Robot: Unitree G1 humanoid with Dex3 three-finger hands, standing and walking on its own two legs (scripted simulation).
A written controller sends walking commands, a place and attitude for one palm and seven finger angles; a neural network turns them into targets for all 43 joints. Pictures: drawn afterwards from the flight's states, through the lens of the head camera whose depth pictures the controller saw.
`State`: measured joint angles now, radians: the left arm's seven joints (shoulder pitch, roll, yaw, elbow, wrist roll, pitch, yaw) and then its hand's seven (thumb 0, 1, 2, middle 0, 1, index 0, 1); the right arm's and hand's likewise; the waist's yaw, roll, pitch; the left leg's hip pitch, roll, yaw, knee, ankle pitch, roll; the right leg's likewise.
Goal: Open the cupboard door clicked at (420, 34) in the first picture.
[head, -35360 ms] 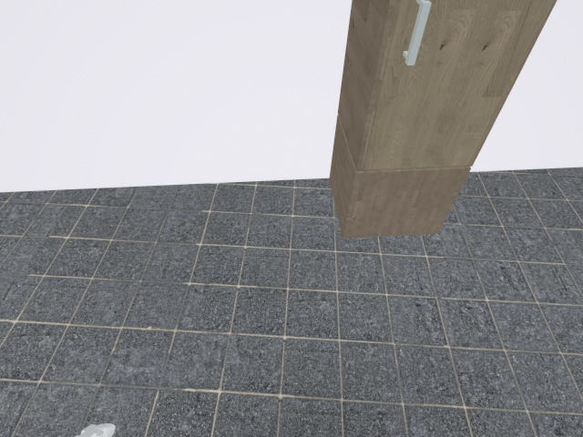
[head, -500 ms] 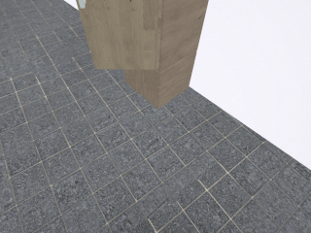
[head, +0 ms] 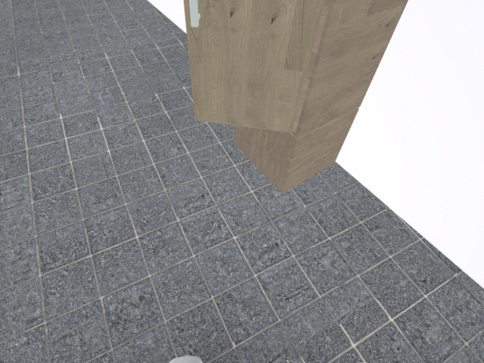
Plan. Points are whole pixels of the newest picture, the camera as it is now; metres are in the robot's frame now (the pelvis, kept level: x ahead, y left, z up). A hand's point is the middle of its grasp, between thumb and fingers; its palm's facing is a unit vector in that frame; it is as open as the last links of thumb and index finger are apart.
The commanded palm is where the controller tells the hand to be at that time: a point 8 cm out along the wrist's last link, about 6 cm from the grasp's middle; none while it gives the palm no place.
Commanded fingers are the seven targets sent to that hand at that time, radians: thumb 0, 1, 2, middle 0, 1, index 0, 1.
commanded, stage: take the last steps up to it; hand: left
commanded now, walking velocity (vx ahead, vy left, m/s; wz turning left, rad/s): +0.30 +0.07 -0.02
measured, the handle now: out of the picture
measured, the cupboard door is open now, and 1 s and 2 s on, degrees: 47 47 47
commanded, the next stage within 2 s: come to a stop and stand still in 0.82 s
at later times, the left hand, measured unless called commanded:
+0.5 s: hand (157, 303) +0.23 +0.19 -0.14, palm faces +0.05 -0.97 -0.22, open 7.2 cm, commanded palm none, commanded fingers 0.00 0.90 0.90 -0.20 -0.30 -0.20 -0.30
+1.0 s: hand (146, 220) +0.42 +0.27 -0.15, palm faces +0.01 -0.98 -0.18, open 7.3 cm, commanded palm none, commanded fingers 0.00 0.90 0.90 -0.20 -0.30 -0.20 -0.30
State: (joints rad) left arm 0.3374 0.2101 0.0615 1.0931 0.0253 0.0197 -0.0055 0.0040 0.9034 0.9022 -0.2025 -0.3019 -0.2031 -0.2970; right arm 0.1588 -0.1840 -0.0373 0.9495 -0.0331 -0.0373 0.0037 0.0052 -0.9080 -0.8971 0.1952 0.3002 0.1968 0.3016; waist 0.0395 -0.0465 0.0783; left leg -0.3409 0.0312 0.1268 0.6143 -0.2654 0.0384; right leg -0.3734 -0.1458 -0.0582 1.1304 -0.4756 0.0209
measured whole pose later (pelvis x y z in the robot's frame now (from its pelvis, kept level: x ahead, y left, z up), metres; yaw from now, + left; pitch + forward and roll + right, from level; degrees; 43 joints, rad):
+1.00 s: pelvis +0.36 +0.09 +0.02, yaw -2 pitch +0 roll +0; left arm 0.20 0.17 0.04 1.04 0.02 -0.01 0.00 0.00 0.92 0.90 -0.20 -0.30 -0.20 -0.30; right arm 0.24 -0.17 -0.02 1.05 -0.03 -0.05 -0.03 -0.01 -0.94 -0.90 0.20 0.30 0.20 0.30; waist 0.01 -0.02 0.05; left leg -0.19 0.00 0.15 0.40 -0.21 0.06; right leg -0.44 -0.08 -0.08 0.79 -0.30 0.01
